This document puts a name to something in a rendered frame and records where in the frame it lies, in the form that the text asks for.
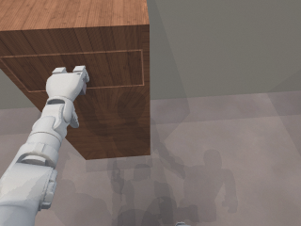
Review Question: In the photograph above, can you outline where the drawer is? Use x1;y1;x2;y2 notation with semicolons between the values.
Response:
0;49;143;91

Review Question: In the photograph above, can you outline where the left robot forearm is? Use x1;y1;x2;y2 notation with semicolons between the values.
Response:
0;96;74;193

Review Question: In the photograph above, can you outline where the cabinet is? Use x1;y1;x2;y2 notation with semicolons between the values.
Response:
0;0;151;160

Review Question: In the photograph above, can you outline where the robot left upper arm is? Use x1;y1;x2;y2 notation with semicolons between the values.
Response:
0;162;58;226

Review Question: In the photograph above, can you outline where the handle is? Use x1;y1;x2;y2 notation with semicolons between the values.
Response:
78;79;87;95

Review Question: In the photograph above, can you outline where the left robot hand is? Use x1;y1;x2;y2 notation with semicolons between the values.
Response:
45;65;89;128

